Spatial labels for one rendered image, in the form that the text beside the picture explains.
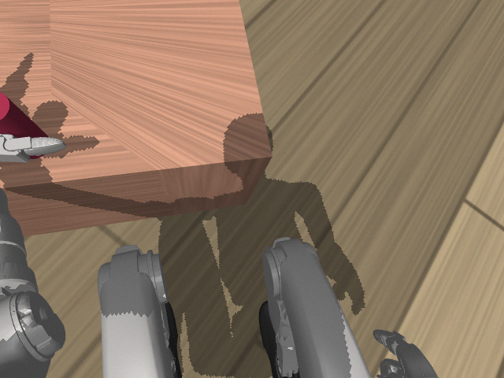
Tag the right robot hand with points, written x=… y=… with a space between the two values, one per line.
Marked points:
x=411 y=362

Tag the left robot hand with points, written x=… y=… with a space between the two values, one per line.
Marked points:
x=14 y=149

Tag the can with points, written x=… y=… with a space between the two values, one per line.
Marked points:
x=14 y=122

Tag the left robot foot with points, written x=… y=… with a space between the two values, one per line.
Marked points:
x=173 y=335

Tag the right robot foot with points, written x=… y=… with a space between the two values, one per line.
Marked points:
x=269 y=340

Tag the left robot arm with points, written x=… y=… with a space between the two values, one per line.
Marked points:
x=30 y=332

